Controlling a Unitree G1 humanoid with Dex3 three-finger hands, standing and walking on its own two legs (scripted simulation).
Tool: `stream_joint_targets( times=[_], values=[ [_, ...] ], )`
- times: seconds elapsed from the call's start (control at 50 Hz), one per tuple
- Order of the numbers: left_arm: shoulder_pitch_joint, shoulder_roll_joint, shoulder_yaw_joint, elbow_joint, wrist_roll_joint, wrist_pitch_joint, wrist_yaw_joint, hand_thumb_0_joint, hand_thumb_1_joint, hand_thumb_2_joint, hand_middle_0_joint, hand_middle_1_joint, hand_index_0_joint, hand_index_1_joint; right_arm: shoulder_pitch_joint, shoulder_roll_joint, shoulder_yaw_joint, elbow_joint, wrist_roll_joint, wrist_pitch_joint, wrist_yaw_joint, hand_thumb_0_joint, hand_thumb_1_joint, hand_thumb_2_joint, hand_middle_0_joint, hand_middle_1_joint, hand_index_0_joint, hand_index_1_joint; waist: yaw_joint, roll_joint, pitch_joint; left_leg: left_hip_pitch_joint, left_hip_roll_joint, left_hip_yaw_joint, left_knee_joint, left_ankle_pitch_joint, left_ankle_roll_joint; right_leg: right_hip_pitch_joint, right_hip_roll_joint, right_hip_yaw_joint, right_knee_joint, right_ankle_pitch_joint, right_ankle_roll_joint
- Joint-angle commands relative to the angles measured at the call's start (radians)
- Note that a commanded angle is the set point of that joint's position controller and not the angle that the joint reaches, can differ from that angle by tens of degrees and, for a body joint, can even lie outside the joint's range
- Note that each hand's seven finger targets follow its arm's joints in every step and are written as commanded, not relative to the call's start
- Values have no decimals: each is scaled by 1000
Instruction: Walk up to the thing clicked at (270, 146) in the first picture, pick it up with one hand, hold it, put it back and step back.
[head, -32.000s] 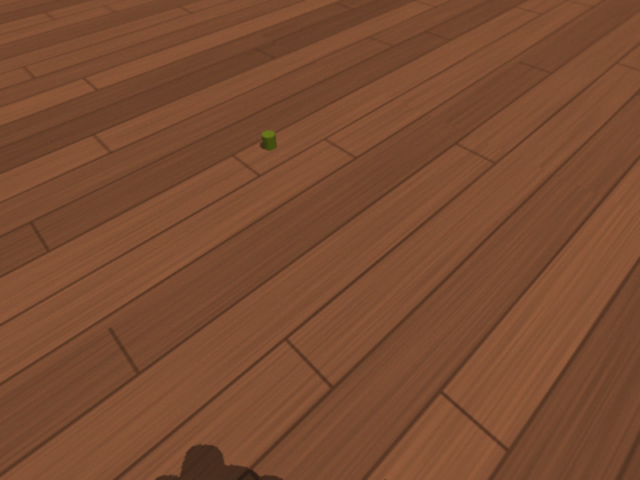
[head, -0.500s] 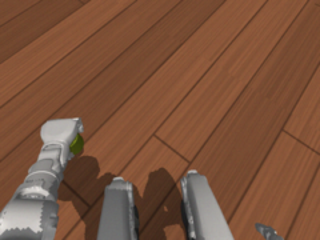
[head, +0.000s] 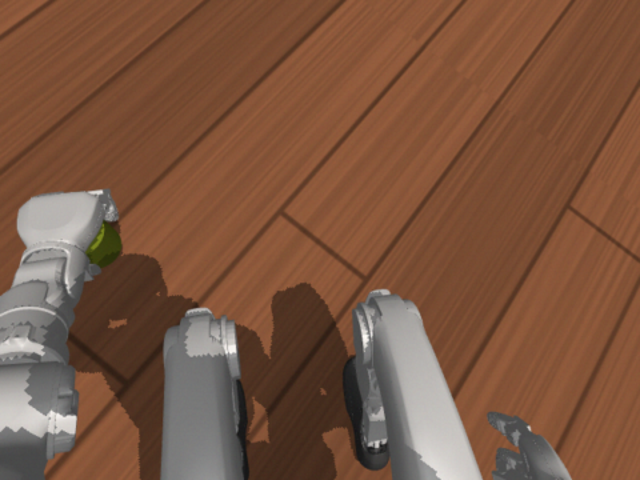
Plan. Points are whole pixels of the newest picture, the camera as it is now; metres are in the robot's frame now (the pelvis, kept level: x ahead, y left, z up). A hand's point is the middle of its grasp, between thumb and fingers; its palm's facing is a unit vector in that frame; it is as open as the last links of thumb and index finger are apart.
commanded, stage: crouch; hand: left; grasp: from above
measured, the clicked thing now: (86, 239) +0.43 +0.30 -0.19
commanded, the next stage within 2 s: lower in 0.52 s
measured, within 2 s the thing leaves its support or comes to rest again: rests again in 1.96 s
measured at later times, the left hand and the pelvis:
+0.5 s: hand (97, 251) +0.42 +0.30 -0.23, palm faces -0.45 -0.05 -0.89, open 9.3 cm; pelvis -0.01 +0.00 -0.07, yaw -1 degrees
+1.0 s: hand (110, 256) +0.42 +0.30 -0.28, palm faces -0.46 -0.07 -0.89, open 9.3 cm; pelvis +0.00 +0.00 -0.10, yaw -3 degrees
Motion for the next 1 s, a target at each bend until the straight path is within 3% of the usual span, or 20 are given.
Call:
stream_joint_targets(
  times=[0.0,0.04,0.1,0.14,0.22,0.26,0.28,0.3,0.34,0.62,0.64,0.68,0.7,0.74,0.8,0.82,0.88,0.9,0.98],
  values=[
    [-275,281,62,-113,3,-16,34,0,517,886,-836,-955,-881,-909,200,-209,-71,-22,-4,-6,6,0,-911,-903,199,299,200,299,-2,167,-660,479,-26,86,-171,194,36,301,28,-62,-198,236,-72],
    [-289,303,81,-121,2,-26,35,0,502,863,-815,-950,-864,-898,199,-211,-69,-23,-6,-3,9,0,-908,-902,200,299,200,299,-1,177,-665,483,-23,75,-161,194,33,272,29,-71,-171,228,-75],
    [-307,285,58,-100,10,-34,30,0,506,847,-811,-953,-864,-898,195,-223,-73,-20,-6,-2,16,0,-909,-903,200,300,200,300,-8,200,-641,486,-20,67,-147,174,28,209,31,-79,-141,207,-80],
    [-322,302,66,-68,7,-39,35,0,480,843,-791,-948,-843,-894,187,-220,-68,-18,-9,-3,19,0,-908,-903,200,300,200,300,-11,206,-603,447,-21,70,-135,121,31,189,32,-78,-132,163,-81],
    [-386,341,82,-93,18,-55,48,0,436,831,-769,-913,-814,-866,190,-229,-63,-7,-14,-3,18,0,-905,-901,200,300,200,300,-11,219,-635,422,-24,74,-101,102,32,167,35,-82,-105,145,-81],
    [-351,309,64,-21,22,-50,51,0,438,829,-764,-919,-812,-869,173,-225,-56,-7,-17,-4,18,0,-903,-900,200,300,200,300,-15,200,-608,397,-26,72,-90,79,32,140,36,-85,-91,124,-81],
    [-377,330,77,-36,20,-55,53,0,441,828,-763,-929,-813,-877,183,-233,-55,-5,-18,-7,20,0,-905,-901,200,300,200,300,-25,206,-591,398,-24,62,-94,70,31,114,32,-92,-78,115,-80],
    [-408,352,76,-57,22,-60,53,0,440,832,-766,-925,-813,-876,178,-231,-56,1,-18,-8,19,0,-904,-901,200,300,200,300,-16,220,-602,392,-24,67,-85,63,32,113,34,-90,-73,110,-83],
    [-381,346,73,-4,23,-56,56,0,435,806,-758,-917,-808,-865,171,-231,-52,-2,-18,-10,20,0,-906,-901,200,300,200,300,-15,213,-591,377,-26,72,-75,55,33,112,35,-88,-70,102,-82],
    [-382,381,93,14,26,-71,57,0,442,831,-820,-874,-848,-844,176,-234,-31,10,-26,-2,29,0,-914,-903,200,300,199,300,-19,222,-604,325,-29,80,2,119,35,110,38,-95,-5,166,-77],
    [-379,378,98,21,29,-72,59,0,444,837,-819,-876,-848,-845,188,-242,-28,12,-29,-1,29,0,-912,-902,200,300,200,300,-30,208,-602,334,-28,69,2,128,34,97,36,-103,7,174,-78],
    [-379,354,66,67,32,-77,58,0,421,830,-808,-874,-836,-845,176,-235,-19,14,-30,0,32,0,-915,-903,200,300,200,300,-45,196,-560,287,-29,76,23,114,38,94,42,-101,2,167,-76],
    [-379,367,75,70,30,-83,60,0,422,837,-816,-864,-840,-840,180,-238,-15,16,-31,1,32,0,-915,-903,200,300,199,300,-47,166,-567,266,-29,76,38,125,42,113,45,-102,-1,180,-72],
    [-388,411,109,62,32,-97,72,0,456,856,-826,-893,-855,-862,190,-243,-12,21,-38,1,34,0,-913,-902,200,300,200,300,-41,158,-573,254,-30,76,58,145,43,124,42,-103,15,196,-69],
    [-380,386,85,105,47,-111,80,0,479,858,-848,-890,-875,-862,168,-245,-2,18,-45,-4,38,0,-914,-902,200,300,199,300,-47,196,-550,276,-27,66,63,120,35,71,48,-116,40,166,-75],
    [-415,401,91,67,51,-121,86,0,494,838,-845,-901,-879,-865,172,-247,-3,17,-50,-3,39,0,-913,-902,200,300,199,300,-59,205,-561,275,-27,66,72,133,35,79,49,-120,43,183,-73],
    [-385,441,129,83,64,-127,114,0,511,855,-852,-912,-887,-876,169,-253,2,21,-60,-3,40,0,-910,-900,200,300,200,300,-38,218,-578,272,-28,70,81,132,33,95,49,-121,55,179,-71],
    [-392,446,131,72,68,-128,122,0,527,869,-863,-918,-897,-881,162,-258,1,21,-63,-1,40,0,-909,-900,200,300,200,300,-44,245,-585,291,-27,65,82,136,30,74,48,-128,72,179,-71],
    [-392,417,118,124,77,-116,149,0,505,859,-840,-924,-875,-887,143,-266,3,21,-72,-3,41,0,-909,-900,200,300,200,300,-62,283,-549,313,-26,52,74,112,25,5,49,-144,94,154,-72]
  ],
)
